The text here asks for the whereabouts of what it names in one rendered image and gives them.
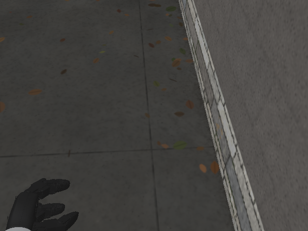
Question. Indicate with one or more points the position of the left robot hand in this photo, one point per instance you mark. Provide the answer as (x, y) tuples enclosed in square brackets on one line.
[(28, 212)]

